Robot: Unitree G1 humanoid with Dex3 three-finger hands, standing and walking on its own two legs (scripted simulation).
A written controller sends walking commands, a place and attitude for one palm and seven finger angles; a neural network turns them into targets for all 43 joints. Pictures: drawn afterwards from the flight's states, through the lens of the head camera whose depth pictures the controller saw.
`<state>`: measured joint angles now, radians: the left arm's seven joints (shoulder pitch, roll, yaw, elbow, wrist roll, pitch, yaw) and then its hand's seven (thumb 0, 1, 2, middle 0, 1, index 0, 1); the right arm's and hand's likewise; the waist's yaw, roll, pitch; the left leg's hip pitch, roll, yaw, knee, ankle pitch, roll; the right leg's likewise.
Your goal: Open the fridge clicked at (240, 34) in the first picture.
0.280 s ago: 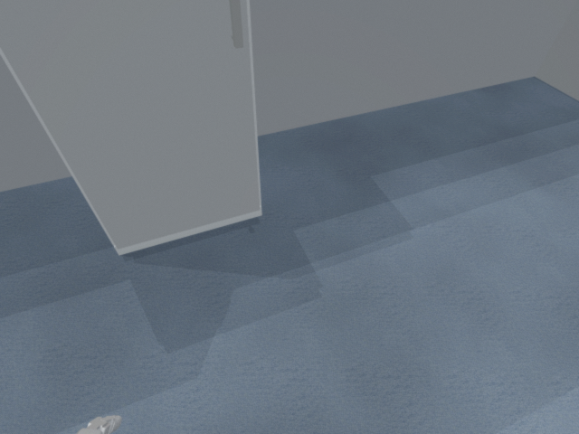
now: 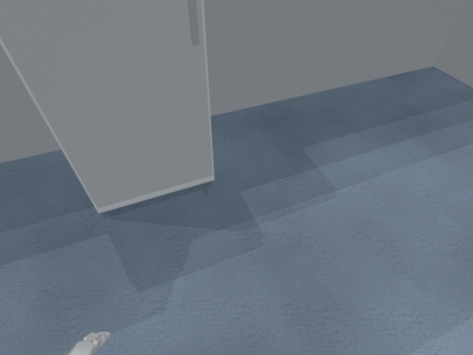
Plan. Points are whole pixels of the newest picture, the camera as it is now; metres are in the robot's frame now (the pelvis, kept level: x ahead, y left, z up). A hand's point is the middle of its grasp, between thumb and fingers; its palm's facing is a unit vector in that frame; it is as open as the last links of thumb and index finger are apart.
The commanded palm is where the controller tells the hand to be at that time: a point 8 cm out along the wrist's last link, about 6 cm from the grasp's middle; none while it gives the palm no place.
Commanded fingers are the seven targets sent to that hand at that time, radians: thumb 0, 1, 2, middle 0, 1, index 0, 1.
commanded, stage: stand and wait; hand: right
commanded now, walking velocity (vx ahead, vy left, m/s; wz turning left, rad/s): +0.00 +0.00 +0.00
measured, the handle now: out of the picture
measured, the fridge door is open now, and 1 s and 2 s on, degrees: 0 0 0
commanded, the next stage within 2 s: look at it before walking up in 0.60 s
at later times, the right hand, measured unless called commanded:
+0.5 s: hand out of the picture +0.06 -0.24 -0.15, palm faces -0.04 +0.94 -0.35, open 7.4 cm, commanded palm none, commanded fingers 0.00 -0.90 -0.90 0.20 0.30 0.20 0.30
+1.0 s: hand out of the picture +0.06 -0.23 -0.15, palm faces -0.04 +0.94 -0.33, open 7.4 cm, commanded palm none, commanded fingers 0.00 -0.90 -0.90 0.20 0.30 0.20 0.30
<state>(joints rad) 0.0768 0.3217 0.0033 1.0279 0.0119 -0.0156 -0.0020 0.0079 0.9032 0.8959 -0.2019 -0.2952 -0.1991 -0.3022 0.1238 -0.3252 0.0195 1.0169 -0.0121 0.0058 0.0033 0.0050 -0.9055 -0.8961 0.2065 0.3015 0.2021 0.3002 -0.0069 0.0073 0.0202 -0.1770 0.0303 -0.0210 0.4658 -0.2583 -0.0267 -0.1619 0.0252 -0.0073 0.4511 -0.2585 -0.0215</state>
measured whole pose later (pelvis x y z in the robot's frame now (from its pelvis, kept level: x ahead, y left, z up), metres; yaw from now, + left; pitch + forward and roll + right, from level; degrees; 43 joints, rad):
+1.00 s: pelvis -0.01 +0.02 +0.01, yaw +0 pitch -2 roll +0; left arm 0.11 0.34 0.00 1.12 0.01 -0.01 0.00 0.01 0.90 0.90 -0.20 -0.30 -0.20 -0.30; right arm 0.13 -0.34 0.01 1.08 -0.01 0.00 0.01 0.00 -0.91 -0.90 0.21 0.30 0.20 0.30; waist 0.00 0.00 0.04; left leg -0.16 0.00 -0.02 0.39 -0.19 0.00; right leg -0.14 0.00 0.00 0.37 -0.20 0.00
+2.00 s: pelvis +0.19 +0.02 -0.03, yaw +4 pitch -2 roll +0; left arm 0.53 0.10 0.03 1.24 0.00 -0.05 0.02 0.01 0.90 0.90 -0.20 -0.30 -0.20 -0.30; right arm 0.10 -0.20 -0.06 0.98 -0.02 -0.06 0.01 0.01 -0.92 -0.90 0.20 0.30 0.20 0.30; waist 0.04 0.00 0.12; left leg -0.44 0.03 0.14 0.65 -0.16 0.07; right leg -0.04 -0.05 -0.08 0.87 -0.52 -0.01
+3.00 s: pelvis +0.32 +0.02 +0.00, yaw +22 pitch +0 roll +1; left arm 0.28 0.18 0.05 1.04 0.02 0.02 0.01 0.01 0.91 0.90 -0.20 -0.29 -0.19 -0.30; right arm 0.20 -0.17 -0.05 1.00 -0.03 0.01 0.00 0.00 -0.91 -0.90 0.20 0.30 0.20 0.30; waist 0.01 -0.01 0.02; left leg -0.25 -0.01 0.05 0.50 -0.25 0.03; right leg -0.31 -0.08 -0.10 0.71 -0.42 0.04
